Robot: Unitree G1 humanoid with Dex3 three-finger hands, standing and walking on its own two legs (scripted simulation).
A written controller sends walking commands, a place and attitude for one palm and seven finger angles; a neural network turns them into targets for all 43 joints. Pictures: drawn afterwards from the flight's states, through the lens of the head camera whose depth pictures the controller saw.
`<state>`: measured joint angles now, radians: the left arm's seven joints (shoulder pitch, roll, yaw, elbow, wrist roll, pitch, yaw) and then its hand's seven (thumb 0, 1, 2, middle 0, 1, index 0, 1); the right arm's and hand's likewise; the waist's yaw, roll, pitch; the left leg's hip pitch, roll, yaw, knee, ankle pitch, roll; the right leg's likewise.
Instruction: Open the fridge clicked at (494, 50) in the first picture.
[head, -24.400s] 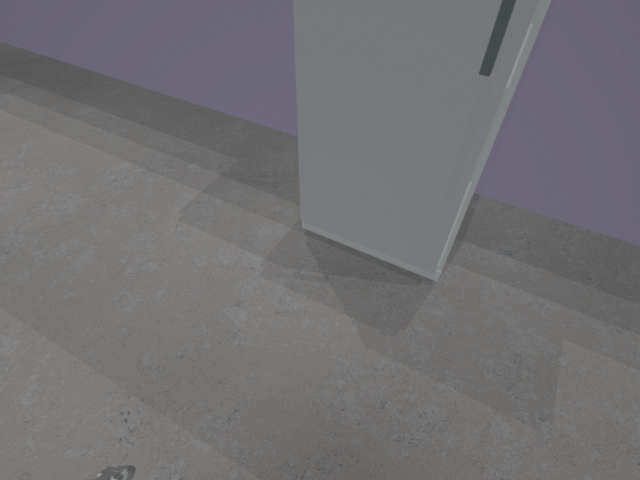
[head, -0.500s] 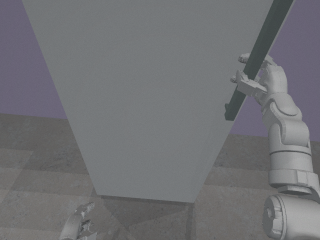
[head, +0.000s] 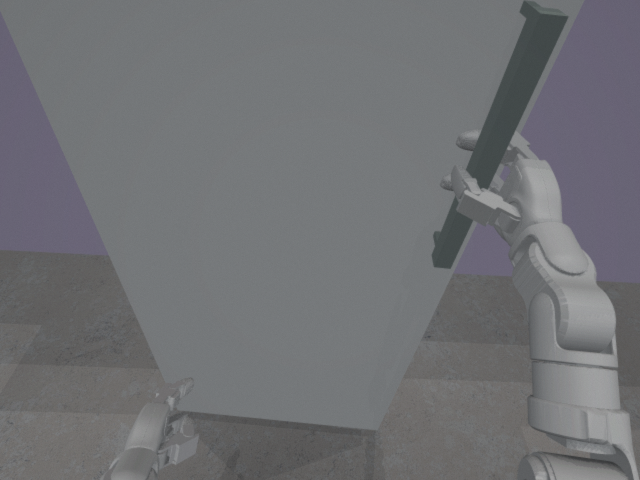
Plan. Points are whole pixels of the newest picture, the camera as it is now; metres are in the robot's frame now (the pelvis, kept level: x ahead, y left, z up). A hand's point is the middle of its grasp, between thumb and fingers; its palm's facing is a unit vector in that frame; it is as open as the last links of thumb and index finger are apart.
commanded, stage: pull the door a little, standing still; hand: right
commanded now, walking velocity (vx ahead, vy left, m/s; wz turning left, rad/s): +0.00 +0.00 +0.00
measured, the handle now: (477, 158) +0.41 -0.16 +0.25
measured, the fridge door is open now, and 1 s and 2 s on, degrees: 4 25 52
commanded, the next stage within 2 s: walk backward, drawing the door open in 0.06 s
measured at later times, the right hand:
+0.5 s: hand (467, 272) +0.26 -0.12 +0.21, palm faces +0.08 +0.97 -0.23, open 7.5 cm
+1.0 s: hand (442, 348) +0.18 -0.08 +0.21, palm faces +0.23 +0.94 -0.25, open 7.9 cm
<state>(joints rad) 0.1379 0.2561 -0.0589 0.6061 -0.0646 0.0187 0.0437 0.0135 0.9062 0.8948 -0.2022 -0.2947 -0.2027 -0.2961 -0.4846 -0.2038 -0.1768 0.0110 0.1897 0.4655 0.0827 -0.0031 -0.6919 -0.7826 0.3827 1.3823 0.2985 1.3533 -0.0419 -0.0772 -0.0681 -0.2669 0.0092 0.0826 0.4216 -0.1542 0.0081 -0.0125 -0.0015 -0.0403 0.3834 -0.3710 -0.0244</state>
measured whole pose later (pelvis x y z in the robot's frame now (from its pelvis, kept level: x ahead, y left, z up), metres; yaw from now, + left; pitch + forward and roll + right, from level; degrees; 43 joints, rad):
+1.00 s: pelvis -0.13 +0.10 +0.00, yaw -9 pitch +1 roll -1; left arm 0.10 0.15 -0.02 0.60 0.00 -0.05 0.03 0.01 0.90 0.89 -0.21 -0.30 -0.21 -0.30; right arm -0.16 -0.27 -0.12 -0.36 0.03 -0.02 -0.06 -0.13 -0.60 -0.75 0.51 1.40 0.10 1.14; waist 0.04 -0.02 0.11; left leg -0.31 -0.03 0.09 0.52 -0.23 0.09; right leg -0.44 -0.01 0.05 0.86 -0.39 0.01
